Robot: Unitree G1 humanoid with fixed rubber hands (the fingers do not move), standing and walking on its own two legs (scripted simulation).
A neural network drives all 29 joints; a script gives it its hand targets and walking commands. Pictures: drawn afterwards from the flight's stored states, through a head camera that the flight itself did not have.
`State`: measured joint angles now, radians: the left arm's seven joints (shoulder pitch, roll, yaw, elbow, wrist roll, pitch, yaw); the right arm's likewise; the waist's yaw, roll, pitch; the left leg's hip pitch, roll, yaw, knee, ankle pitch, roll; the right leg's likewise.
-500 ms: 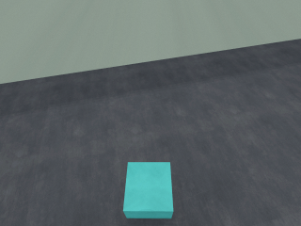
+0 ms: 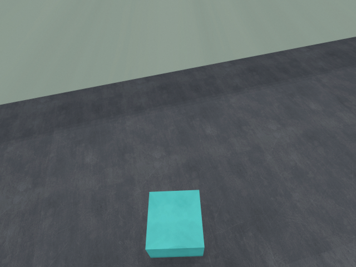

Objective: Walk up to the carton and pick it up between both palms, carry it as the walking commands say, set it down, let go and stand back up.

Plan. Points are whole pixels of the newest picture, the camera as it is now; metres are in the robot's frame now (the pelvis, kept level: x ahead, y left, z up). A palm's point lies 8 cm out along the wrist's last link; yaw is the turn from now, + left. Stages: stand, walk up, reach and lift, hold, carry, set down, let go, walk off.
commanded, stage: walk up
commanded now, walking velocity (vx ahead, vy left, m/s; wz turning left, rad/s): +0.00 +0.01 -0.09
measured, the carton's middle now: (175, 223) +0.45 +0.06 -0.69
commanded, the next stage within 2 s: none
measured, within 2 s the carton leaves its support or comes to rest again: neither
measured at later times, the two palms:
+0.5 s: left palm out of the picture +0.04 +0.24 -0.15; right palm out of the picture -0.04 -0.20 -0.15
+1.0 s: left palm out of the picture +0.05 +0.25 -0.14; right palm out of the picture -0.03 -0.19 -0.15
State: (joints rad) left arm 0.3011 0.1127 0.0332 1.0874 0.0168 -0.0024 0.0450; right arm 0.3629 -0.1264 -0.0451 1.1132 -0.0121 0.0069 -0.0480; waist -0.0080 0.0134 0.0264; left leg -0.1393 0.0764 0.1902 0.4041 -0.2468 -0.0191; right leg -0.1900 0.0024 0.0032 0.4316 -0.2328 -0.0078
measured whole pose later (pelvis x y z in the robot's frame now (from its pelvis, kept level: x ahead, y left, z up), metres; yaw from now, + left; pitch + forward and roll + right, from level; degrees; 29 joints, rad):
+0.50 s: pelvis +0.01 +0.02 +0.00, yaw -3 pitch +0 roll +1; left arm 0.28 0.13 0.04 1.04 0.02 -0.01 0.05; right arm 0.37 -0.15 -0.05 1.08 -0.02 0.01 -0.05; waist 0.00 0.00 0.02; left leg -0.15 0.04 0.21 0.45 -0.30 0.01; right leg -0.23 -0.01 0.06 0.50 -0.28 0.02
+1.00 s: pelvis +0.01 +0.03 -0.01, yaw -4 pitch +0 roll +1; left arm 0.26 0.13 0.03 1.03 0.02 0.01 0.05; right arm 0.36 -0.16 -0.04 1.05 -0.02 0.02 -0.04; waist -0.01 0.01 0.02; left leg -0.14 0.03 0.24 0.47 -0.32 0.03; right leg -0.23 -0.02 0.08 0.52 -0.29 0.04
